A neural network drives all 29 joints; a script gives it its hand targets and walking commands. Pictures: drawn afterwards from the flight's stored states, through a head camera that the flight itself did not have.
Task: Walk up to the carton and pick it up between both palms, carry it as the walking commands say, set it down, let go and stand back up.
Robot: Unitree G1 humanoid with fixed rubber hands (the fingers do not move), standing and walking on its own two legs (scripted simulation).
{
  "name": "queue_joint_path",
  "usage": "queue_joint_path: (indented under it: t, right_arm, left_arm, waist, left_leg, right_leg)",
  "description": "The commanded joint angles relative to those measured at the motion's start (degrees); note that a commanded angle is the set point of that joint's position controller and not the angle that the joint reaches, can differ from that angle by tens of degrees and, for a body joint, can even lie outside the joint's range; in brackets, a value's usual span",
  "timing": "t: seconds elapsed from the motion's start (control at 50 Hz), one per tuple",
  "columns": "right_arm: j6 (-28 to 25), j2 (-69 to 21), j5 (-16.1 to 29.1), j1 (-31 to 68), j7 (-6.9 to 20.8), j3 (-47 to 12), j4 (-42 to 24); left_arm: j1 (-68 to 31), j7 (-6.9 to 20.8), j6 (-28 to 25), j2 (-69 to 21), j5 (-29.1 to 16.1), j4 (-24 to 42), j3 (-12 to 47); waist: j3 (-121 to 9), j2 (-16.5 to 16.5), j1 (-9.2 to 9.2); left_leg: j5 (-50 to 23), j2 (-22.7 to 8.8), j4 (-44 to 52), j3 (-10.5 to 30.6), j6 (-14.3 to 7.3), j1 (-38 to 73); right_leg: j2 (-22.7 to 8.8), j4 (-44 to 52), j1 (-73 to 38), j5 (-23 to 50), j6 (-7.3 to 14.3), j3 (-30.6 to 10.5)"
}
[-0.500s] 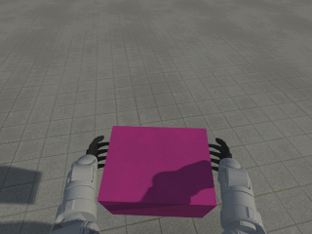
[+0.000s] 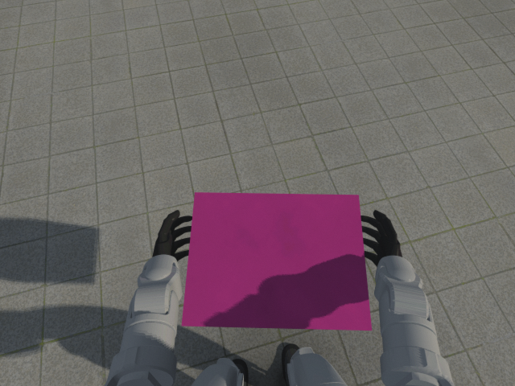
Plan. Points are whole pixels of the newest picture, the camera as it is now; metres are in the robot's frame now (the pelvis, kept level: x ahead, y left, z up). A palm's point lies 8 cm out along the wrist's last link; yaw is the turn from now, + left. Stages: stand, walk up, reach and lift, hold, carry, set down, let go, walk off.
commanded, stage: set down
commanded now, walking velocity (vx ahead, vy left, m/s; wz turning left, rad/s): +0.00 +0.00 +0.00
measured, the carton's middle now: (274, 263) +0.31 -0.03 -0.14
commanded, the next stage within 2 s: none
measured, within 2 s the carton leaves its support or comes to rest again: neither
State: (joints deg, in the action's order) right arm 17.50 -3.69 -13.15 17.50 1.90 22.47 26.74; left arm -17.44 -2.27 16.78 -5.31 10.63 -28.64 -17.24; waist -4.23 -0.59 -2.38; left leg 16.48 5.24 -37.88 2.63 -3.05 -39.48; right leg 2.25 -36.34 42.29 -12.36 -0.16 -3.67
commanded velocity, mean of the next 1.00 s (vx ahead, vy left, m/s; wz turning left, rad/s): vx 0.00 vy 0.00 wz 0.00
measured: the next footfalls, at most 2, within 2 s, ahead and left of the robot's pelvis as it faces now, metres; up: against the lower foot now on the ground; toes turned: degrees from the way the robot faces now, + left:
none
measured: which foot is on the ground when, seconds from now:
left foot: down 0.00-1.00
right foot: down 0.00-1.00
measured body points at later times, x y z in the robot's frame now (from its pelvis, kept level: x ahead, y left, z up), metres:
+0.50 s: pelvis -0.04 -0.03 -0.08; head +0.14 -0.04 +0.33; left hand +0.36 +0.16 -0.15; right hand +0.34 -0.21 -0.15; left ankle +0.00 +0.09 -0.72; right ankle +0.04 -0.12 -0.72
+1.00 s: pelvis -0.06 -0.02 -0.16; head +0.16 -0.03 +0.23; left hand +0.38 +0.16 -0.24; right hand +0.37 -0.20 -0.24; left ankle +0.00 +0.09 -0.72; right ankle +0.04 -0.12 -0.72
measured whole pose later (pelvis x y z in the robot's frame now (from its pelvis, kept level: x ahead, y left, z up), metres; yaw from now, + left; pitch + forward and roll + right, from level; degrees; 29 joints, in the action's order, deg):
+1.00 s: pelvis -0.06 -0.02 -0.16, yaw +1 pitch +43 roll +2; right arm 19.5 -1.0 -8.0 40.6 -9.4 21.8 33.5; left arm -42.5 -6.2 18.5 3.7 4.9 -38.2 -18.6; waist -15.8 0.7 -0.6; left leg 27.8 6.2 -80.9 1.9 0.1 -96.0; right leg 5.1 -78.9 99.3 -22.3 1.0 -2.2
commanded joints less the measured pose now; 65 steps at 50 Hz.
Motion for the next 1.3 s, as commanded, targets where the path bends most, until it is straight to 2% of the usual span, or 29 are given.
queue_joint_path:
  t: [0.0,0.02,0.04,0.06,0.14,0.2,0.22,0.28,0.32,0.34,0.46,0.48,0.52,0.58,0.6,0.62,0.84,0.9,0.92,0.94,0.98,1.0,1.02,1.06,1.08,1.18,1.2,1.22,1.28]
  right_arm:
    - [-2.83,-45.21,8.34,30.12,15.39,-34.29,-0.89]
    - [-2.73,-45.79,8.03,31.12,15.44,-32.50,1.76]
    - [-2.79,-46.93,8.78,29.19,15.83,-34.97,1.01]
    - [-1.94,-46.51,7.79,32.43,15.20,-34.33,-1.43]
    - [-1.01,-50.01,8.01,34.85,14.68,-32.65,3.52]
    - [-0.17,-50.77,9.94,40.46,15.04,-36.33,-0.76]
    - [0.90,-51.37,8.28,37.92,14.63,-34.77,1.73]
    - [1.31,-54.07,9.81,41.74,13.38,-36.08,0.81]
    - [1.71,-53.14,7.90,38.53,13.30,-32.94,5.60]
    - [0.84,-55.23,10.05,44.07,13.28,-34.63,3.31]
    - [1.10,-55.17,9.48,44.73,12.25,-34.71,3.11]
    - [0.20,-54.98,12.33,51.63,12.00,-37.83,-2.48]
    - [0.82,-54.01,11.14,47.44,11.93,-36.13,2.35]
    - [1.70,-53.65,11.73,49.54,11.14,-38.21,1.83]
    - [1.90,-53.75,10.27,50.53,10.74,-35.31,3.35]
    - [1.97,-57.29,11.91,48.11,10.68,-38.49,1.58]
    - [0.66,-52.28,14.71,55.57,10.04,-37.43,2.17]
    - [0.38,-50.34,13.99,55.68,9.31,-35.12,2.79]
    - [-0.13,-52.13,17.07,62.51,9.36,-37.89,1.38]
    - [0.07,-49.99,15.12,61.52,9.33,-36.44,3.62]
    - [0.40,-50.30,15.22,59.17,9.22,-35.13,6.84]
    - [0.42,-49.50,13.64,60.09,9.33,-33.46,6.92]
    - [-0.19,-47.61,15.75,63.04,9.10,-35.12,3.84]
    - [0.51,-48.61,13.30,59.27,8.82,-32.52,8.29]
    - [-0.83,-48.39,16.49,67.05,9.24,-35.96,3.14]
    - [-0.75,-47.86,15.28,63.96,9.07,-31.32,10.71]
    - [-1.52,-45.93,17.32,69.08,9.05,-35.17,2.34]
    - [-1.23,-46.87,15.64,67.56,8.77,-33.14,5.12]
    - [-0.53,-43.31,16.10,71.70,8.85,-30.84,7.50]
  left_arm:
    - [-28.77,14.74,-3.40,-48.15,-6.52,2.90,29.21]
    - [-36.65,14.98,-4.02,-48.13,-8.04,4.36,32.07]
    - [-32.82,14.54,-3.91,-50.02,-7.30,5.78,32.45]
    - [-33.14,15.74,-2.64,-48.40,-6.98,2.40,29.95]
    - [-41.48,17.01,-2.53,-47.85,-8.24,2.18,30.61]
    - [-40.57,18.37,-0.52,-50.49,-7.50,0.29,29.97]
    - [-43.71,18.84,-0.63,-49.47,-8.72,0.89,30.17]
    - [-44.19,20.18,-0.19,-46.39,-8.71,-0.83,27.39]
    - [-52.32,20.93,-0.28,-47.62,-10.37,2.20,30.31]
    - [-49.82,20.95,-0.76,-47.28,-9.22,1.51,28.41]
    - [-52.49,22.21,-0.26,-46.27,-9.24,-3.64,26.63]
    - [-52.91,22.28,-1.12,-47.37,-10.62,-0.69,27.98]
    - [-55.26,22.10,-1.18,-45.82,-11.76,-0.35,28.02]
    - [-47.21,22.33,0.26,-43.03,-7.91,-6.42,22.91]
    - [-54.54,22.62,-0.16,-42.04,-9.99,-3.98,23.88]
    - [-55.21,22.81,-0.65,-43.99,-11.30,-1.07,26.08]
    - [-59.86,19.54,-0.25,-47.54,-14.50,-0.12,30.03]
    - [-60.68,19.61,0.04,-43.89,-13.80,-3.50,28.91]
    - [-65.03,19.22,-1.15,-41.22,-13.94,-0.21,28.29]
    - [-65.06,19.07,-0.86,-43.29,-14.29,-1.71,28.20]
    - [-63.19,18.37,-0.52,-44.89,-14.00,-3.72,27.39]
    - [-62.32,18.08,-0.09,-45.31,-13.56,-5.39,27.14]
    - [-63.90,17.93,-0.59,-43.15,-13.97,-3.69,27.70]
    - [-64.80,17.95,-0.47,-43.51,-13.25,-6.13,25.50]
    - [-67.67,17.39,-1.26,-43.84,-14.27,-1.14,27.89]
    - [-71.96,15.63,-1.34,-44.04,-15.21,-1.97,27.95]
    - [-68.00,15.40,-1.07,-45.30,-15.99,-3.04,29.41]
    - [-72.00,15.39,-1.20,-44.63,-16.51,-2.14,29.34]
    - [-75.01,15.09,-0.05,-42.68,-15.74,-6.58,26.37]
  waist:
    - [-39.77,-1.33,1.94]
    - [-38.21,-1.57,-2.03]
    - [-41.39,-2.39,1.88]
    - [-43.52,-0.05,-0.75]
    - [-44.34,-0.21,-1.20]
    - [-48.42,-2.49,2.81]
    - [-47.83,3.30,-1.18]
    - [-47.65,3.33,2.12]
    - [-49.00,-0.61,-1.13]
    - [-50.79,-1.47,3.10]
    - [-54.61,0.97,0.87]
    - [-64.60,1.15,3.56]
    - [-61.86,5.18,-0.07]
    - [-59.93,5.13,6.70]
    - [-60.26,6.80,1.18]
    - [-63.94,6.97,4.40]
    - [-71.34,-1.58,2.62]
    - [-67.93,1.55,0.75]
    - [-70.29,0.66,5.71]
    - [-70.02,1.88,2.08]
    - [-67.95,-0.86,4.14]
    - [-67.27,1.85,0.96]
    - [-72.66,-1.14,3.12]
    - [-65.78,2.51,0.52]
    - [-73.50,1.50,4.55]
    - [-69.43,-1.93,2.06]
    - [-79.01,-1.25,2.68]
    - [-73.74,-0.25,-0.73]
    - [-68.57,-0.18,1.32]
  left_leg:
    - [-26.48,-1.58,-1.66,6.07,3.60,13.61]
    - [-23.86,-2.17,-2.17,6.60,3.77,12.75]
    - [-31.03,-1.35,-3.27,5.62,4.56,15.44]
    - [-19.31,-1.40,-4.54,5.70,3.62,12.06]
    - [-14.17,-0.86,-7.39,3.95,2.95,2.31]
    - [-9.86,0.11,-7.85,2.05,2.99,-0.56]
    - [-8.77,-0.18,-8.58,1.92,2.59,-2.84]
    - [-4.73,0.86,-10.35,0.45,1.68,-10.42]
    - [-5.32,0.85,-12.13,0.80,2.33,-11.55]
    - [-7.13,1.06,-12.73,0.56,1.76,-12.08]
    - [-4.64,1.68,-18.70,-0.99,1.92,-21.52]
    - [-5.15,2.26,-20.05,-0.93,1.91,-21.46]
    - [-7.75,1.68,-22.18,-0.52,1.86,-22.31]
    - [-2.41,2.60,-23.25,-2.15,1.35,-32.42]
    - [0.85,2.60,-24.35,-0.41,1.16,-33.16]
    - [-2.19,2.87,-24.85,-2.25,1.28,-32.22]
    - [-4.78,2.85,-31.49,-1.68,3.16,-29.10]
    - [-3.49,2.67,-33.83,-1.75,2.89,-36.49]
    - [-2.34,3.10,-34.72,-2.82,2.69,-37.21]
    - [0.13,3.08,-35.29,-2.42,3.29,-39.57]
    - [-2.28,2.98,-35.16,-2.61,3.63,-36.69]
    - [-1.53,2.87,-35.97,-0.65,3.51,-36.25]
    - [-5.69,2.88,-37.35,-1.88,3.72,-35.20]
    - [-1.82,3.04,-38.51,-1.96,3.41,-38.56]
    - [-5.25,2.74,-39.72,-1.24,3.72,-36.23]
    - [-2.88,3.01,-41.25,-1.26,4.15,-36.92]
    - [-3.89,2.94,-41.83,-0.76,4.37,-31.74]
    - [-5.15,3.31,-43.28,-1.91,4.44,-37.74]
    - [4.39,3.08,-43.29,-2.06,4.14,-39.89]
  right_leg:
    - [3.20,-5.02,-12.71,17.30,1.93,-0.63]
    - [3.44,-6.10,-9.31,15.14,1.48,0.26]
    - [3.79,-7.07,-9.42,18.24,1.85,0.06]
    - [3.32,-7.03,-10.28,13.01,1.43,0.62]
    - [3.32,-11.29,-5.98,11.66,0.83,0.93]
    - [2.96,-12.28,-8.03,8.45,1.32,0.50]
    - [3.39,-12.24,-7.44,8.40,0.12,1.49]
    - [2.12,-12.97,-9.90,6.41,-0.53,-0.62]
    - [2.63,-15.30,-5.78,7.87,0.38,-0.19]
    - [2.27,-16.78,-5.57,8.45,-0.27,-0.88]
    - [2.72,-20.70,-1.72,8.47,-0.86,-0.52]
    - [3.19,-22.06,-6.48,8.78,-0.70,-1.23]
    - [2.91,-24.08,-0.89,11.60,-1.93,0.26]
    - [2.21,-25.00,-3.27,8.24,-2.46,-1.99]
    - [2.36,-24.71,-2.08,5.04,-2.38,-1.41]
    - [2.53,-25.12,-6.29,8.88,-2.02,-2.24]
    - [3.76,-34.29,10.35,6.97,-0.92,0.72]
    - [4.09,-35.83,9.40,9.99,-1.28,0.78]
    - [4.18,-36.41,8.66,7.00,-1.58,-0.60]
    - [4.17,-37.89,10.72,5.81,-1.58,1.43]
    - [4.66,-39.08,13.04,6.70,-0.80,1.06]
    - [4.40,-39.68,16.53,4.74,-1.39,2.15]
    - [4.53,-41.18,16.72,7.83,-1.24,2.45]
    - [4.55,-40.25,18.24,5.36,-1.56,1.79]
    - [4.69,-43.31,20.29,6.57,-1.36,2.56]
    - [4.93,-45.36,27.31,3.19,-0.53,2.57]
    - [5.35,-47.26,25.13,3.50,-0.36,4.74]
    - [5.06,-46.43,24.17,5.56,-0.57,3.56]
    - [5.05,-47.27,28.86,-3.35,-0.59,4.10]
